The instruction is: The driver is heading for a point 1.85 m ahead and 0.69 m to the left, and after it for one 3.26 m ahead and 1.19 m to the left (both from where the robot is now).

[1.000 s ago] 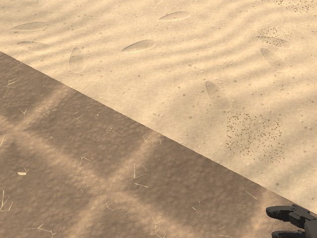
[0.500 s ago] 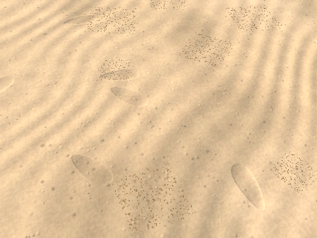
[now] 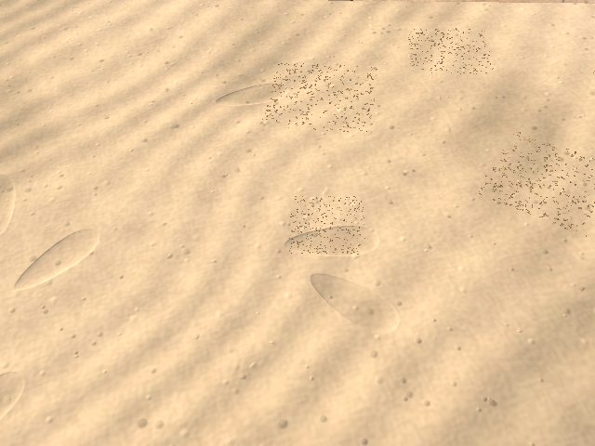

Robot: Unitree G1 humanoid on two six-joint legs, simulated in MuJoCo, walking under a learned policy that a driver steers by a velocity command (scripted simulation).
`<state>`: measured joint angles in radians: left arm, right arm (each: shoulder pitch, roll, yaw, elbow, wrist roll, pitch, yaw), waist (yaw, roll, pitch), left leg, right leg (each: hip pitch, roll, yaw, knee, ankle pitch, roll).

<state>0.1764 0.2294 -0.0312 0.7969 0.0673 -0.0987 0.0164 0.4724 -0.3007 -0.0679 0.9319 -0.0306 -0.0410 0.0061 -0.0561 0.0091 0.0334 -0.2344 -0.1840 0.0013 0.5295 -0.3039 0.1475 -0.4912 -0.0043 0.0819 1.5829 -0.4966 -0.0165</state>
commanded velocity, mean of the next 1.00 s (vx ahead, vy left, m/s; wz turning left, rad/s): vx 1.00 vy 0.00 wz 0.83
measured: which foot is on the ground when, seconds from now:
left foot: down 0.00-0.22, up 0.24-0.62, down 0.64-1.00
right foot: up 0.00-0.20, down 0.22-0.64, up 0.66-1.00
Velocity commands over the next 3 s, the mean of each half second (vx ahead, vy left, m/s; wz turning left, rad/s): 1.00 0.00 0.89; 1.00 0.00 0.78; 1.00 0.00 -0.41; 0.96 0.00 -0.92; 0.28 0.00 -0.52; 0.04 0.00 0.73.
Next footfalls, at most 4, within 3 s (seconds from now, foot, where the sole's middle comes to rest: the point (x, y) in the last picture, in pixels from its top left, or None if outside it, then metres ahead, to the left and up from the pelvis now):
0.22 right None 0.46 -0.14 -0.76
0.64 left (228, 327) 0.78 0.20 -0.76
1.06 right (174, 201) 1.22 0.37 -0.76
1.46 left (44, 184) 1.33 0.78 -0.76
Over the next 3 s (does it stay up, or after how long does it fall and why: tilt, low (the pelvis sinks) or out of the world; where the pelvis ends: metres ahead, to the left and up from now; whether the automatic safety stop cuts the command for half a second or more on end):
stays up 1.99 0.86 0.01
